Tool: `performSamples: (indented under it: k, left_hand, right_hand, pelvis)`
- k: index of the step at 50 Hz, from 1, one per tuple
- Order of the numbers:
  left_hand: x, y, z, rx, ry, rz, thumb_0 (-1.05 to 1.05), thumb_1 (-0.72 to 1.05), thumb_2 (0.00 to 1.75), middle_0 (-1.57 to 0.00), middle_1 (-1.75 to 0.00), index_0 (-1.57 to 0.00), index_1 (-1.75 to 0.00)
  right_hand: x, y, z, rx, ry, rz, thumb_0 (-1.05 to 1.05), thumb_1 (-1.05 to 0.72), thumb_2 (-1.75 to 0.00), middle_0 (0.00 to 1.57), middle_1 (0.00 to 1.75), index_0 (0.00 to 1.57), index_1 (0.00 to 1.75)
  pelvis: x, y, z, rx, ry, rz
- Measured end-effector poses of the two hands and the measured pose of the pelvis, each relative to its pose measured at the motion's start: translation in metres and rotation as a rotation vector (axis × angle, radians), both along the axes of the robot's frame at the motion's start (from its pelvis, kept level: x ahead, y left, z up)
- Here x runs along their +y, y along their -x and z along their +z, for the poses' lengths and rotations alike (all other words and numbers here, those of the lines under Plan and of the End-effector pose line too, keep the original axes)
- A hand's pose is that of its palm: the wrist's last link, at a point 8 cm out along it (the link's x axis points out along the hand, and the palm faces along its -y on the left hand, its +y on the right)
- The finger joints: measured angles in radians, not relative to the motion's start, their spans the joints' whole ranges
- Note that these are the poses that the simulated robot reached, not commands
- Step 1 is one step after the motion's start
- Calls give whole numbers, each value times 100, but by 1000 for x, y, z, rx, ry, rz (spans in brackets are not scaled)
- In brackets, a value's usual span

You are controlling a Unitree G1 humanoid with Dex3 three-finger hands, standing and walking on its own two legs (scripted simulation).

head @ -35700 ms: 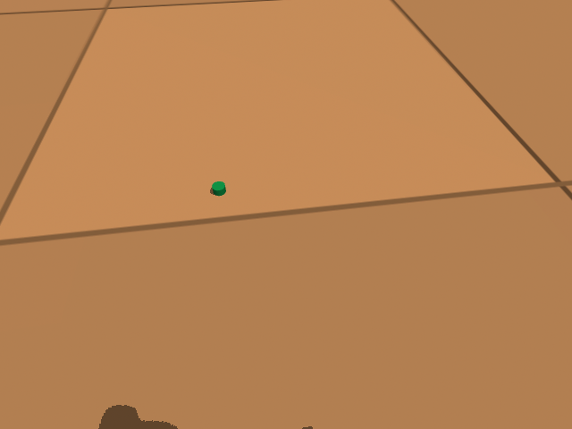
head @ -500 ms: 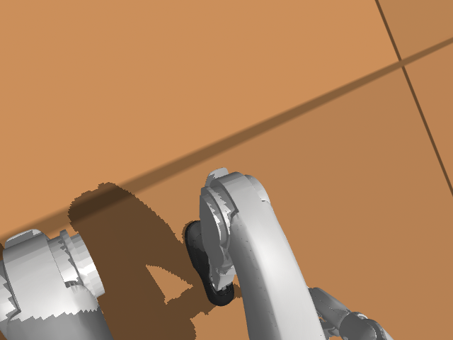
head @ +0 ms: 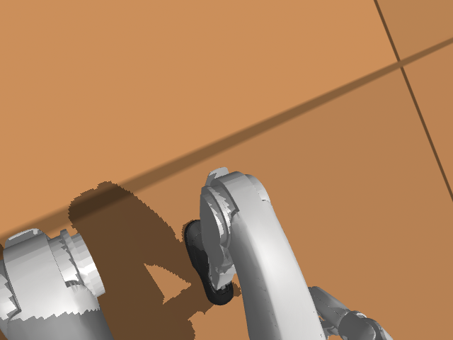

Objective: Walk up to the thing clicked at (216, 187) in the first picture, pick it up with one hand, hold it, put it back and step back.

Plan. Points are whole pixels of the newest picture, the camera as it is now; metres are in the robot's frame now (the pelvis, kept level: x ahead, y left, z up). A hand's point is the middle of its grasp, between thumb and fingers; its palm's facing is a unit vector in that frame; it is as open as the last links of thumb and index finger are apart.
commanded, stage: open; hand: left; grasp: from above
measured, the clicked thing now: out of the picture +0.44 +0.36 -0.27
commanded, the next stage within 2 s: withdraw in 0.04 s
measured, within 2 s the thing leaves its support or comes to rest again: neither
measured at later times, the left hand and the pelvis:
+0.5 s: hand out of the picture +0.45 +0.37 -0.16, palm faces -0.27 -0.10 -0.96, open 14.1 cm; pelvis +0.01 +0.00 +0.01, yaw +2 degrees
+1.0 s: hand out of the picture +0.40 +0.36 -0.10, palm faces -0.50 -0.13 -0.86, open 13.5 cm; pelvis -0.01 -0.02 +0.05, yaw +7 degrees
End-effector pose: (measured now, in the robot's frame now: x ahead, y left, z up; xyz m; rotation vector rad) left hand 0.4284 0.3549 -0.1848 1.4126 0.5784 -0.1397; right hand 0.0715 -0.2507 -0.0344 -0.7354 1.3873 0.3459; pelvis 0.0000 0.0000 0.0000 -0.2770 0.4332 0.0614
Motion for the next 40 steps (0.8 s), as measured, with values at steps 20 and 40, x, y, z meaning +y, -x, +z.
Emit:
performSamples:
  k: [20, 40]
  left_hand:
    - [9, -18, 36, -124, -30, 7, 0, -53, 100, -9, -103, -8, -103]
    - [15, 0, 183, 58, -58, -2, 0, -48, 101, -15, -101, -12, -103]
  right_hand:
    - [-4, -2, 0, -6, -13, -55, 0, -91, -90, 21, 30, 20, 30]
    - [-18, -43, 8, -156, -63, -250, 0, -91, -91, 21, 30, 20, 29]
  pelvis:
    - [-2, -4, 4, 43, -5, 7]
    - [-13, 9, 61, 137, -92, 76]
